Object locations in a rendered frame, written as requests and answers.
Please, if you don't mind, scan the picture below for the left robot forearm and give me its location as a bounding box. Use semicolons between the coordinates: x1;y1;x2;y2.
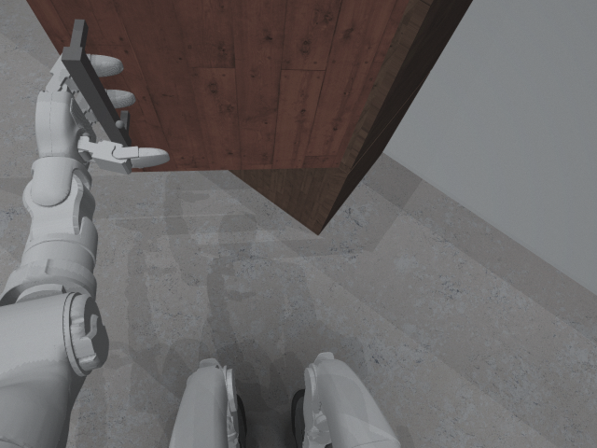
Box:
0;156;98;306

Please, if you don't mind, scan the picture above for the right robot shin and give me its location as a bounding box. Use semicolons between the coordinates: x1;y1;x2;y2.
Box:
302;352;334;448

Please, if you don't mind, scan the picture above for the cupboard door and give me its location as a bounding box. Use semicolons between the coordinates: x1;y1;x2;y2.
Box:
26;0;409;172

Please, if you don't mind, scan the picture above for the left robot shin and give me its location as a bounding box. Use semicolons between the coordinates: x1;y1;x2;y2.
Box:
187;358;241;448

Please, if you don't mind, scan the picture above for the left robot hand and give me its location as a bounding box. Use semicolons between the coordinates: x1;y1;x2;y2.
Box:
35;54;170;175

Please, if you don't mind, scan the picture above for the left robot upper arm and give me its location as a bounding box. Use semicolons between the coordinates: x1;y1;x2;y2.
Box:
0;292;109;448

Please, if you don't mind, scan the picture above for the handle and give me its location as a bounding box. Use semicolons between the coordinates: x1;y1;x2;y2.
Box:
62;20;132;147

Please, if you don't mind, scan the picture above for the robot shin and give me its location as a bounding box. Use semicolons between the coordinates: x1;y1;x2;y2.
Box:
187;358;241;448
302;352;334;448

